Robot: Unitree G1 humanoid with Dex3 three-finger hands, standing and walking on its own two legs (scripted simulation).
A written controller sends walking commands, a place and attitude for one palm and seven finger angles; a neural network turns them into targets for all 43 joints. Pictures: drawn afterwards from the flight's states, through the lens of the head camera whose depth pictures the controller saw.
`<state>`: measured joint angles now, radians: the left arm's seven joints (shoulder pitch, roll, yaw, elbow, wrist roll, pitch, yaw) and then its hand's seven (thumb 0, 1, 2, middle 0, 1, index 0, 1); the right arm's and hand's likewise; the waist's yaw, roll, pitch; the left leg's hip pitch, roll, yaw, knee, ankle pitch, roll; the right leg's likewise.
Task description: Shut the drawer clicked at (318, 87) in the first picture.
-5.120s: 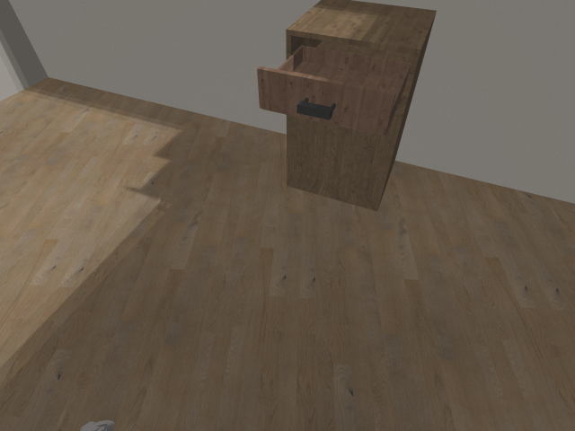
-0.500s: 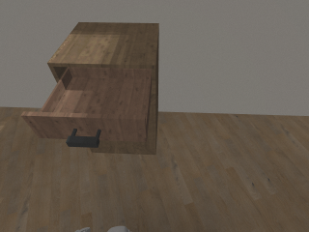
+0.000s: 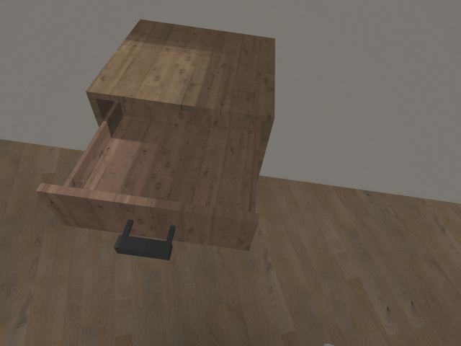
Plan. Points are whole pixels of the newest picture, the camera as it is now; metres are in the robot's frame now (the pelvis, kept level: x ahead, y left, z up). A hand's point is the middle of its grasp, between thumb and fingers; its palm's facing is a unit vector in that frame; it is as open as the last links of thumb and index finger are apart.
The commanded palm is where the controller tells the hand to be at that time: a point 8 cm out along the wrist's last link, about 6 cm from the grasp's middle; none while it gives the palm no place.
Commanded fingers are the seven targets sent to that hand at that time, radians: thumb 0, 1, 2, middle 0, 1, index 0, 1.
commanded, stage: come to a stop and stand still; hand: left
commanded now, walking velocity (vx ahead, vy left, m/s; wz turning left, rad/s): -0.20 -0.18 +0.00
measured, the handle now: (147, 237) +0.32 +0.20 -0.08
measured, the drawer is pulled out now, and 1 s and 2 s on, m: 0.30 0.30 0.30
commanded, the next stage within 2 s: look again from close up in 0.88 s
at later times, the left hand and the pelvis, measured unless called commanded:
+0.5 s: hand out of the picture +0.02 +0.12 -0.16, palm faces -0.01 -0.96 -0.26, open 7.3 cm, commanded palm none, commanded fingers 0.00 0.90 0.90 -0.20 -0.30 -0.20 -0.30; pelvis -0.03 -0.07 +0.00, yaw -1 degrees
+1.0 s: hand out of the picture -0.07 +0.06 -0.17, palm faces +0.06 -0.99 -0.13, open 7.3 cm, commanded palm none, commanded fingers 0.00 0.90 0.90 -0.20 -0.30 -0.20 -0.30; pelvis -0.03 -0.09 +0.00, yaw +1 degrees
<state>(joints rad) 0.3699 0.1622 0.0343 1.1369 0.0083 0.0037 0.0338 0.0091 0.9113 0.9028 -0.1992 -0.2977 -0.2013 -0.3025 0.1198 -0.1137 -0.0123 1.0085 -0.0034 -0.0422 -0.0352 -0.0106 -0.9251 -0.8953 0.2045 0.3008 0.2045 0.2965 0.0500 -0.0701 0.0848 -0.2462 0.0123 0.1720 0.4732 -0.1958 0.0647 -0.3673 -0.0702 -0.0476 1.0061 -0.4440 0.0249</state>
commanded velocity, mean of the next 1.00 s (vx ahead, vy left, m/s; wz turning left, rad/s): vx -0.02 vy -0.02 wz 0.00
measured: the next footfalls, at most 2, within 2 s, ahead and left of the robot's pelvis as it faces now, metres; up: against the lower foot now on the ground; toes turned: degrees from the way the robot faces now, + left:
right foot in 0.38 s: -0.02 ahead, -0.16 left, +0.00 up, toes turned -4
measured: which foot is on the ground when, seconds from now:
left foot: down 0.00-1.00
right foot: up 0.00-0.36, down 0.38-1.00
